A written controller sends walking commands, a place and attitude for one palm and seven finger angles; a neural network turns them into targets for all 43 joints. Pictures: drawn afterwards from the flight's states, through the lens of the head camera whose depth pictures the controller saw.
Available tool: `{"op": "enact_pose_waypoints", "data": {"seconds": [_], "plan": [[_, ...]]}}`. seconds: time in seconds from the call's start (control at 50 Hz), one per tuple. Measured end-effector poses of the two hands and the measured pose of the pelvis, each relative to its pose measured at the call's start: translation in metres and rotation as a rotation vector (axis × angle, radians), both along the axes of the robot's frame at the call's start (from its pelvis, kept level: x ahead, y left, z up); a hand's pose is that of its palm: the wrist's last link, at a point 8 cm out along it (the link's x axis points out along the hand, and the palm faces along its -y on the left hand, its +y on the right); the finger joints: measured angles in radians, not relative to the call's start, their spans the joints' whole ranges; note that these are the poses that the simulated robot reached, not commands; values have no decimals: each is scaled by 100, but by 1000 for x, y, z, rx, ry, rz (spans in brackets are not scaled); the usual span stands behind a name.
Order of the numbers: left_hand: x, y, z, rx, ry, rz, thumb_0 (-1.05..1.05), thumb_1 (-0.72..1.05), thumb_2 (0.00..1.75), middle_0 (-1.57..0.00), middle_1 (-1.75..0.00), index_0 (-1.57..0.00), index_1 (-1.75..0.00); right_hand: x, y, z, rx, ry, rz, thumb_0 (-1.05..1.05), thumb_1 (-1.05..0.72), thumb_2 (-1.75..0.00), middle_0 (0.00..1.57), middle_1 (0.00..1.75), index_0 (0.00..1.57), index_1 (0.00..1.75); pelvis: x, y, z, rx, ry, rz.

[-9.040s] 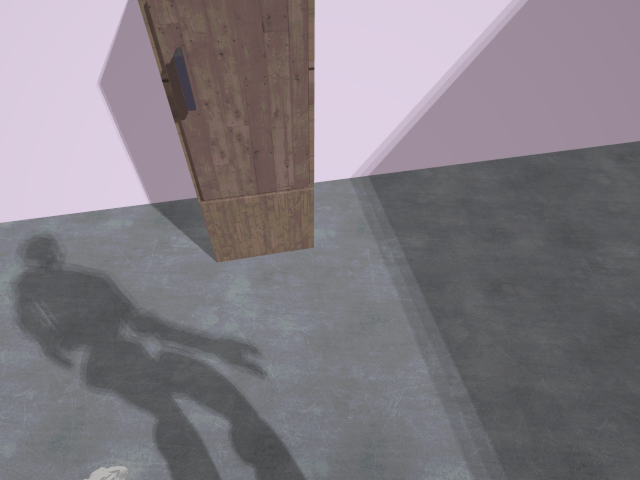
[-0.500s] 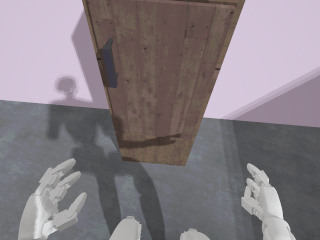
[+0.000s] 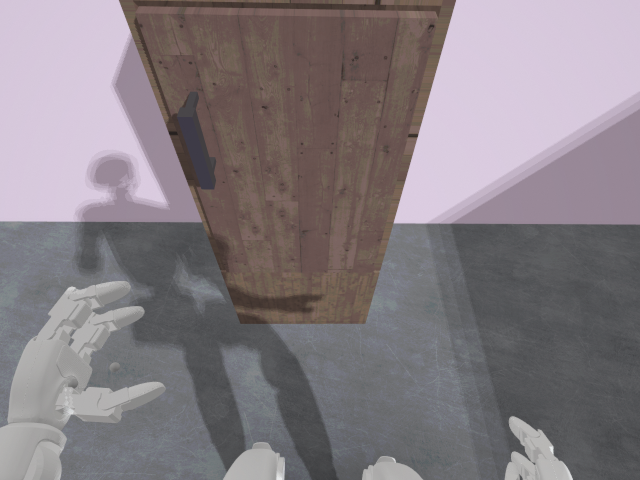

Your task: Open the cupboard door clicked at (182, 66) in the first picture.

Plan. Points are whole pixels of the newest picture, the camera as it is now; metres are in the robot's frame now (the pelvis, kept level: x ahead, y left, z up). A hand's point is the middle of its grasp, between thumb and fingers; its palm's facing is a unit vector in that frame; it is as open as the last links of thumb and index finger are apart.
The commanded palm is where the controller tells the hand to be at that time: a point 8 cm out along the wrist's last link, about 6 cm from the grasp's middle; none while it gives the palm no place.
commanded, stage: raise the hand with hooked fingers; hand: left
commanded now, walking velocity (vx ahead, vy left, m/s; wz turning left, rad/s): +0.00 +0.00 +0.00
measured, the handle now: (201, 142) +0.56 +0.20 +0.08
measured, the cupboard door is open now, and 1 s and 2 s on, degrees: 0 0 0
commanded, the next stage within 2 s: move the hooked fingers beside the handle in 1.10 s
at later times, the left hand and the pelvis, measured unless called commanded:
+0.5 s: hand (64, 310) +0.28 +0.29 +0.08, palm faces +0.06 -1.00 -0.04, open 13.9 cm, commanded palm +0.26 +0.34 +0.09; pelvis +0.01 +0.02 +0.02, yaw +1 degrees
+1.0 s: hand (69, 289) +0.30 +0.29 +0.09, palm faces +0.06 -1.00 -0.03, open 14.0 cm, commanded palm +0.27 +0.34 +0.10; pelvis +0.01 +0.02 +0.03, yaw +0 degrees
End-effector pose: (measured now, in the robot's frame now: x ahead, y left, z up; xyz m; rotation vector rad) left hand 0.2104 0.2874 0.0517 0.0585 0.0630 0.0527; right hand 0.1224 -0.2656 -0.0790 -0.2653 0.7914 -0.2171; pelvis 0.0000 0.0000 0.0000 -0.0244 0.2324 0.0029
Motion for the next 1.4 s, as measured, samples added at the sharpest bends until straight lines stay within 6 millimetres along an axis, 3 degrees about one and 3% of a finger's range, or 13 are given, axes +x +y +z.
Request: {"op": "enact_pose_waypoints", "data": {"seconds": [0.1,0.28,0.44,0.72,0.94,1.26,1.4], "plan": [[6,8,5,-2,-19,-10,0,-18,44,-28,-100,-28,-99,13,6,14,-21,-43,23,1,-90,-89,20,30,20,30,1,8,4,-7,-14,3],[23,32,17,-10,-31,9,-1,-39,35,-29,-113,-29,-112,43,42,27,23,-107,103,1,-90,-89,20,30,20,30,3,16,12,-17,-35,12],[40,51,28,-16,-24,12,-1,-47,31,-30,-119,-30,-118,49,60,29,46,-96,136,1,-90,-89,20,30,21,30,6,22,17,-21,-45,15],[72,66,43,-34,-32,-5,-1,-50,30,-30,-120,-30,-120,25,39,31,4,-8,74,1,-90,-89,20,30,21,30,11,23,25,-17,-47,3],[69,55,40,-28,-36,2,-1,-50,30,-30,-120,-30,-120,15,29,31,4,8,46,1,-90,-89,20,30,20,30,10,19,26,-11,-50,-4],[60,48,40,-33,-30,9,-1,-50,30,-30,-120,-30,-120,23,30,28,29,-24,68,1,-90,-89,20,30,20,30,4,10,25,-6,-62,2],[78,50,37,-46,-34,19,-1,-50,30,-30,-120,-30,-120,20,24,24,4,4,71,1,-90,-89,20,30,20,30,0,7,22,-7,-56,9]]}}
